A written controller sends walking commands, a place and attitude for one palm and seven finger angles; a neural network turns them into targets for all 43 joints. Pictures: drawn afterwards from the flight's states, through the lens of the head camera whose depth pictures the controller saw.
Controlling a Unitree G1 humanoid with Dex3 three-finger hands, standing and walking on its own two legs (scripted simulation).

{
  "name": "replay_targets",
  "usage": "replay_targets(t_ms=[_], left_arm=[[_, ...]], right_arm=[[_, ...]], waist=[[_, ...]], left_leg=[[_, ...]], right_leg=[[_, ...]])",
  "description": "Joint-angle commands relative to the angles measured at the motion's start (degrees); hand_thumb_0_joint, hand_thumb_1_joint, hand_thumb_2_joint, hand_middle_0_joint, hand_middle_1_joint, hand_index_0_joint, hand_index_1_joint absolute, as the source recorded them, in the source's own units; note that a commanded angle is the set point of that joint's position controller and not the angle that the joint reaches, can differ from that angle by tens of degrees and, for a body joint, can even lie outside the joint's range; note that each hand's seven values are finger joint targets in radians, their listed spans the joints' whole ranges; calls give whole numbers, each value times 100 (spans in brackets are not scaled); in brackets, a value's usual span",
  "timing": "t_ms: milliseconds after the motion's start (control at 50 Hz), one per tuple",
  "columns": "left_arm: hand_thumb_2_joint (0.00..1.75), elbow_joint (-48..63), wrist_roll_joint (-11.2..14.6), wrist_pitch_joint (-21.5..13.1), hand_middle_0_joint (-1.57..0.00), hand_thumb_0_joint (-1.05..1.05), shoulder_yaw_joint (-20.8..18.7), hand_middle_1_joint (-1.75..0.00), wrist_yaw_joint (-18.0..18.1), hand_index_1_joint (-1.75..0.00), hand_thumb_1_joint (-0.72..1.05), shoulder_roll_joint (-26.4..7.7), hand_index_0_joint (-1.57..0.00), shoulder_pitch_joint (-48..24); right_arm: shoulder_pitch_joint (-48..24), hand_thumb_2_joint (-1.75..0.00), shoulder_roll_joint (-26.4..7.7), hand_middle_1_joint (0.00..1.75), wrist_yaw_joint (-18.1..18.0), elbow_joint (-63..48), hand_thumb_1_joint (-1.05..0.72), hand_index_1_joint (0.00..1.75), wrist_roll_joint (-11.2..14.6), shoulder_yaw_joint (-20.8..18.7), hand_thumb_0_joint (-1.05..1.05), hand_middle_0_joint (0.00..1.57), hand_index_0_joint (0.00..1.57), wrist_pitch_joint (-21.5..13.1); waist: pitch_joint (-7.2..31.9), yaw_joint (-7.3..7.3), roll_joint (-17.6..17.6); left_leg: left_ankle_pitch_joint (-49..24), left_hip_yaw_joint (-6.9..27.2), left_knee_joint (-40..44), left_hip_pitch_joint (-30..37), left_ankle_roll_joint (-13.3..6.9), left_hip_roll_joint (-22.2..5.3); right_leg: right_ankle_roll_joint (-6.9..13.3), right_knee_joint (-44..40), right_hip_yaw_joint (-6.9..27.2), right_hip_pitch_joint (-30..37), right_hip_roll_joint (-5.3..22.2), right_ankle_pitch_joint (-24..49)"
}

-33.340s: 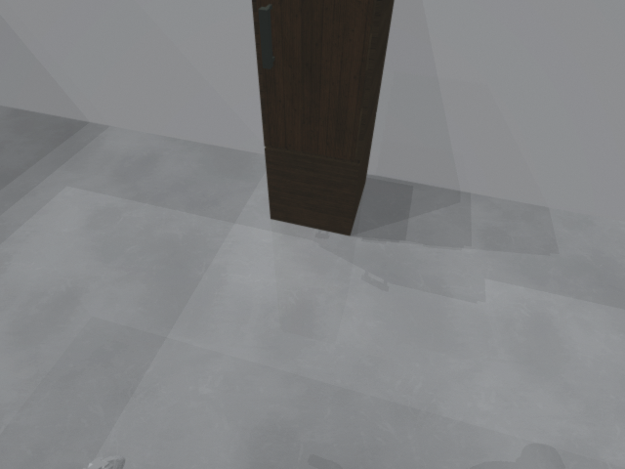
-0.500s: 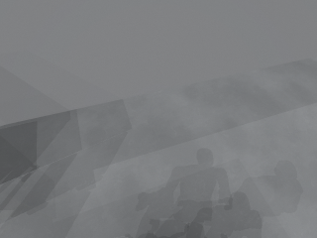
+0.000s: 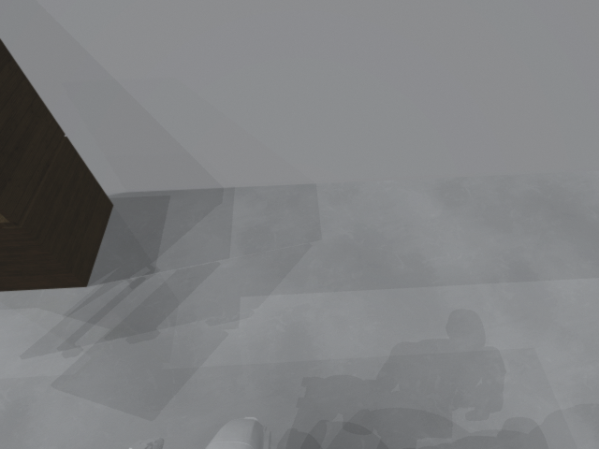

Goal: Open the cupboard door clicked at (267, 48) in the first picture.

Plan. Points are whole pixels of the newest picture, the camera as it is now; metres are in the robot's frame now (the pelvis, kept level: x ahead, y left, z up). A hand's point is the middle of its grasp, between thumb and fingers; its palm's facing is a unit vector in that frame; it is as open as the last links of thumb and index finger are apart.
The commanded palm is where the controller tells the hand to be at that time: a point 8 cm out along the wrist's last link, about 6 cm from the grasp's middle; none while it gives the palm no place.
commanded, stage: turn to face it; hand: left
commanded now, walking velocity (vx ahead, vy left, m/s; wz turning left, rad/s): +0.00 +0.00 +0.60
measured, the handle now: out of the picture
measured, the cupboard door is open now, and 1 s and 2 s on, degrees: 50 50 50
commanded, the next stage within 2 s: take the last steps up to it in 1.44 s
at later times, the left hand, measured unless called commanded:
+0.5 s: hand out of the picture +0.07 +0.25 -0.16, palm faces +0.30 -0.92 -0.25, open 7.4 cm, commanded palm none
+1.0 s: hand out of the picture -0.08 +0.22 -0.19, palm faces +0.60 -0.76 -0.23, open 7.4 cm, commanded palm none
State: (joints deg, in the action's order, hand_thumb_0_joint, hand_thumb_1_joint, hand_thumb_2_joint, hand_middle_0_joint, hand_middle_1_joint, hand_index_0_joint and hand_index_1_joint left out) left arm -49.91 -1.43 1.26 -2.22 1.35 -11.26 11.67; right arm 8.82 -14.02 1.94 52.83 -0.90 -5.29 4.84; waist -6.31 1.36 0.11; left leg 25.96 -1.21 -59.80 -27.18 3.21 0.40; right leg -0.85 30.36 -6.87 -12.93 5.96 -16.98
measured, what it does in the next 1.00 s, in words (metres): steps on the spot, turning left: left foot, then right foot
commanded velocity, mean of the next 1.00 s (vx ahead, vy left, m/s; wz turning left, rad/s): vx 0.00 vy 0.00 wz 0.59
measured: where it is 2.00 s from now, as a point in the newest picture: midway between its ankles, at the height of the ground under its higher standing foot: outside the picture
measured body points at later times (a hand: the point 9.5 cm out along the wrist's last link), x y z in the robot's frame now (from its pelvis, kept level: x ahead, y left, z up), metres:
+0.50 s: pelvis +0.01 +0.01 +0.00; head +0.06 +0.04 +0.45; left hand +0.06 +0.30 -0.14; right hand +0.14 -0.22 -0.14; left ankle -0.01 +0.12 -0.74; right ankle +0.06 -0.13 -0.71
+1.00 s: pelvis +0.00 +0.02 -0.01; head +0.02 +0.07 +0.43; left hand -0.11 +0.26 -0.17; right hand +0.24 -0.13 -0.13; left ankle -0.04 +0.10 -0.74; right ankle +0.06 -0.13 -0.68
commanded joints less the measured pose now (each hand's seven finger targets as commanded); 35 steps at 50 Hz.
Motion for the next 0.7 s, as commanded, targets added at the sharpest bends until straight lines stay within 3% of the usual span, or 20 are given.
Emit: replay_targets(t_ms=[0,40,80,100,120,140,160,180,220,260,420,480,500,520,540,560,580,600,640,680], left_arm=[[90,285,-32,-162,-20,0,-364,-30,51,-30,90,-1295,-20,371],[90,214,-38,-143,-20,0,-394,-30,31,-30,90,-1363,-20,436],[90,230,26,-114,-20,0,-434,-30,-2,-30,90,-1373,-20,327],[90,292,75,-83,-20,0,-423,-30,-26,-30,90,-1276,-20,245],[90,501,109,-42,-20,0,-361,-30,-67,-30,90,-885,-20,259],[90,718,52,-7,-20,0,-215,-30,-46,-30,90,-745,-20,-220],[90,722,27,36,-20,0,-245,-30,-1,-30,90,-794,-20,-575],[90,610,54,29,-20,0,-266,-30,2,-30,90,-753,-20,-641],[90,396,59,57,-20,0,-284,-30,-36,-30,90,-762,-20,-416],[90,302,57,60,-20,0,-280,-30,-62,-30,90,-740,-20,-310],[90,452,97,29,-20,0,-244,-30,-35,-30,90,-662,-20,-522],[90,371,119,-35,-20,0,-272,-30,3,-30,90,-734,-20,-134],[90,321,117,-84,-20,0,-309,-30,28,-30,90,-863,-20,140],[90,286,46,-138,-20,0,-395,-30,74,-30,90,-1268,-20,320],[90,319,-23,-144,-20,0,-436,-30,88,-30,90,-1604,-20,315],[90,357,8,-151,-20,0,-379,-30,93,-30,90,-1502,-20,227],[90,388,19,-158,-20,0,-346,-30,103,-30,90,-1295,-20,-9],[90,450,32,-153,-20,0,-288,-30,88,-30,90,-1112,-20,-271],[90,513,11,-146,-20,0,-255,-30,74,-30,90,-1002,-20,-407],[90,475,-1,-158,-20,0,-281,-30,63,-30,90,-1071,-20,-217]], right_arm=[[-527,-90,-167,30,16,-585,-90,30,43,55,0,20,20,-196],[-467,-90,-186,30,2,-599,-90,30,55,64,0,20,20,-237],[-82,-90,-330,30,-21,-505,-90,30,36,48,0,20,20,-281],[255,-90,-600,30,-24,-439,-90,30,20,-22,0,20,20,-325],[617,-90,-1271,30,-58,-414,-90,30,-43,-186,0,20,20,-375],[1016,-90,-1560,30,-111,-322,-90,30,-31,-246,0,20,20,-335],[1123,-90,-1417,30,-193,-241,-90,30,-47,-218,0,20,20,-369],[895,-90,-1321,30,-273,-274,-90,30,-54,-184,0,20,20,-388],[360,-90,-1051,30,-310,-382,-90,30,-56,-91,0,20,20,-411],[299,-90,-976,30,-317,-372,-90,30,-47,-67,0,20,20,-436],[328,-90,-1029,30,-263,-325,-90,30,-85,-148,0,20,20,-340],[108,-90,-1001,30,-252,-401,-90,30,-52,-169,0,20,20,-303],[30,-90,-916,30,-234,-447,-90,30,-12,-161,0,20,20,-299],[98,-90,-623,30,-189,-512,-90,30,43,-135,0,20,20,-305],[60,-90,-445,30,-157,-628,-90,30,42,-112,0,20,20,-304],[58,-90,-582,30,-141,-604,-90,30,-30,-139,0,20,20,-251],[-27,-90,-541,30,-129,-519,-90,30,-28,-146,0,20,20,-195],[39,-90,-519,30,-96,-433,-90,30,-24,-134,0,20,20,-163],[72,-90,-370,30,-26,-395,-90,30,8,-85,0,20,20,-125],[-124,-90,-268,30,4,-426,-90,30,9,-40,0,20,20,-118]], waist=[[734,-387,1180],[782,-377,1219],[932,-144,976],[1117,77,354],[1361,246,-1392],[1264,447,-1574],[1277,521,-1184],[1077,386,-1258],[886,82,-996],[993,3,-857],[886,32,-961],[982,-192,-911],[1049,-352,-694],[1116,-424,463],[924,-472,1543],[819,-372,1212],[653,-255,1341],[514,-109,1335],[509,-12,1269],[475,-125,1184]], left_leg=[[107,-388,1219,118,49,-68],[-36,-510,1929,465,-7,2],[-911,-497,2953,1271,-100,10],[-1765,-143,3533,2110,-230,-254],[-3585,1958,3744,2981,-951,-1812],[-4634,2581,3818,2892,-1603,-2529],[-4376,2604,3811,2690,-1676,-2320],[-4206,2335,3810,2423,-1576,-2030],[-4171,1747,3822,2087,-1335,-1579],[-4241,1519,3764,2186,-1240,-1376],[-3621,2052,3749,1637,-1208,-1172],[-3477,2215,3441,1125,-1028,-953],[-2880,2125,3158,680,-806,-718],[-1443,1548,2360,-245,-435,-174],[715,428,1024,-707,-74,502],[868,531,-130,-562,-122,186],[636,543,-730,-556,-99,34],[257,440,-1007,-576,-48,-87],[-22,188,-702,-345,32,-162],[-28,-67,48,-103,70,-165]], right_leg=[[741,-685,537,910,1353,3109],[660,-422,463,924,1413,3195],[354,94,146,540,1341,2722],[69,814,-123,-76,1206,2143],[-398,2145,-441,-1561,408,-542],[-424,3015,108,-2162,157,-2184],[-372,3491,528,-2309,134,-1924],[-374,3674,695,-2355,131,-1552],[-400,3636,764,-2117,101,-911],[-422,3328,709,-1943,-6,-725],[-341,1437,544,-899,-455,-721],[-264,219,494,165,-593,-65],[-227,-635,632,880,-406,438],[62,-1278,1615,1691,630,420],[738,-1523,2683,1477,2025,991],[1103,-1413,2556,775,2203,1290],[1089,-1303,2304,477,1842,1520],[982,-1218,1654,371,1523,1751],[762,-1158,884,232,1242,1996],[705,-1104,608,285,1228,2164]])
